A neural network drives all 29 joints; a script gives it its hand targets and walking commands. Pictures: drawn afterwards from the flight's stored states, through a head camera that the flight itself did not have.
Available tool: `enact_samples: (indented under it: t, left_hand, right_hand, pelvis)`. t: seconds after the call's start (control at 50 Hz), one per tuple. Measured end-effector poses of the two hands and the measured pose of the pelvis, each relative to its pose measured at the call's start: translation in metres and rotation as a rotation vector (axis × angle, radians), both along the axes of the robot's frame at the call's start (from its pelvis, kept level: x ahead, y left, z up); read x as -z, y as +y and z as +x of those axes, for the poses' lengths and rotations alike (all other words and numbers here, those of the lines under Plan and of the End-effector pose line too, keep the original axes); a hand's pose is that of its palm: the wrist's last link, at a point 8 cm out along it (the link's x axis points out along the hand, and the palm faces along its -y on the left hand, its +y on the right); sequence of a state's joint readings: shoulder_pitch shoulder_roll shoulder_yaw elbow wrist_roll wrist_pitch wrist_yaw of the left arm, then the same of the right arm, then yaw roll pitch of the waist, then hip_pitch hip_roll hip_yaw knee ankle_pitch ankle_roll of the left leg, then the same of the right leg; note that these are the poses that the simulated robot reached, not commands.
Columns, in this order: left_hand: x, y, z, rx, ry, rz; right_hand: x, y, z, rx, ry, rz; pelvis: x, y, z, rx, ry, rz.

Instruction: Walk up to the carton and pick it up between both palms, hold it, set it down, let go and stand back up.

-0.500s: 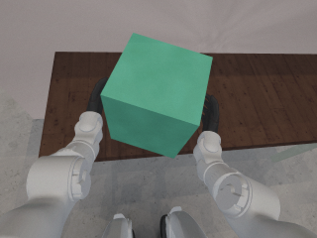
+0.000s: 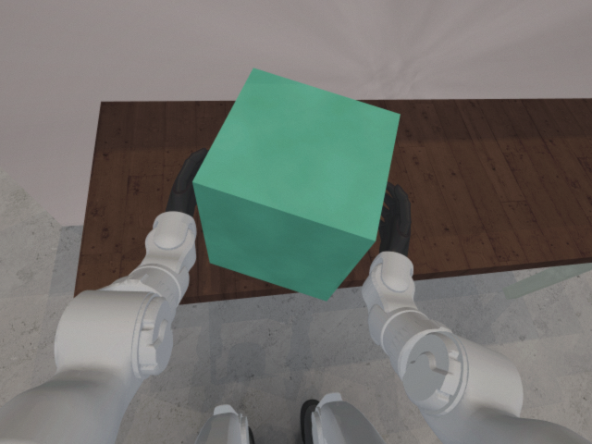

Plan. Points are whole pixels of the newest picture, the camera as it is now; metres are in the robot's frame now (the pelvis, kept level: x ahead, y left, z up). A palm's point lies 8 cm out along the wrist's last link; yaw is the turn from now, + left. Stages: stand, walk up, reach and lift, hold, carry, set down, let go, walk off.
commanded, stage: reach and lift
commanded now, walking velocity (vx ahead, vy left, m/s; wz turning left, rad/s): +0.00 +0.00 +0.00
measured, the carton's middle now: (294, 197) +0.47 -0.03 -0.03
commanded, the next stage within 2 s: none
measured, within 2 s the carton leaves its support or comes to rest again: leaves its support in 0.14 s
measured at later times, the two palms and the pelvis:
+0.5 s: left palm (196, 158) +0.46 +0.11 +0.08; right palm (428, 213) +0.39 -0.18 +0.07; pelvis +0.00 -0.01 +0.02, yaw +0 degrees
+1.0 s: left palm (186, 151) +0.42 +0.11 +0.15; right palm (464, 194) +0.38 -0.19 +0.13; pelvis -0.01 -0.03 +0.06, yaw +4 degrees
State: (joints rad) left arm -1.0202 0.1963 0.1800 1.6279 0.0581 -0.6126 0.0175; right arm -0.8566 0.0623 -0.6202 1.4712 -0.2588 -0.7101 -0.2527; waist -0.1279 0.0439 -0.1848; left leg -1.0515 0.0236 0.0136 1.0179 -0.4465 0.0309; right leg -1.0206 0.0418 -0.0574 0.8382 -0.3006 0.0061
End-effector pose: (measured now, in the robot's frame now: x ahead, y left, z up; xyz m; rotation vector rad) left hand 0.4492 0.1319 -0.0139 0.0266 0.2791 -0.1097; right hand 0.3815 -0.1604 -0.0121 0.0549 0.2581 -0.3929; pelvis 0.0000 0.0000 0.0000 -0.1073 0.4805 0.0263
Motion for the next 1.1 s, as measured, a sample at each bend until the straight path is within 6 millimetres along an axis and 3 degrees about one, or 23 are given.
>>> enact_samples:
  t: [0.22,0.34,0.5,0.62,0.72,0.82,0.96,1.1]
  left_hand:
    - [-0.014,-0.011,0.002,0.031,0.012,0.079]
    - [-0.034,-0.021,0.003,0.034,-0.002,0.104]
    - [-0.096,-0.026,0.008,0.021,-0.099,0.126]
    - [-0.141,-0.021,-0.006,-0.002,-0.089,0.14]
    - [-0.166,-0.016,-0.018,-0.035,-0.074,0.103]
    - [-0.174,-0.015,-0.026,-0.065,-0.052,0.063]
    - [-0.162,-0.022,-0.03,-0.076,-0.018,0.062]
    - [-0.16,-0.029,-0.027,-0.104,-0.059,0.049]
  right_hand:
    - [-0.007,-0.009,0.0,0.003,0.039,-0.007]
    - [-0.022,-0.016,0.001,0.035,0.031,0.005]
    - [-0.078,-0.019,0.007,0.066,-0.068,0.068]
    - [-0.117,-0.016,0.0,0.033,-0.053,0.092]
    - [-0.139,-0.014,-0.005,-0.015,-0.047,0.097]
    - [-0.144,-0.016,-0.007,-0.07,-0.026,0.073]
    - [-0.137,-0.025,-0.006,-0.09,0.005,0.075]
    - [-0.153,-0.032,0.006,-0.096,-0.043,0.054]
  pelvis:
    - [-0.004,-0.007,0.003,0.005,0.017,0.004]
    - [-0.006,-0.01,0.005,0.006,0.022,0.007]
    - [-0.015,-0.01,0.003,-0.001,-0.05,0.008]
    - [-0.034,-0.011,0.001,-0.019,-0.18,0.018]
    - [-0.046,-0.014,-0.003,-0.031,-0.258,0.03]
    - [-0.052,-0.018,-0.009,-0.042,-0.293,0.051]
    - [-0.056,-0.026,-0.01,-0.043,-0.289,0.068]
    - [-0.059,-0.032,0.0,-0.042,-0.266,0.076]
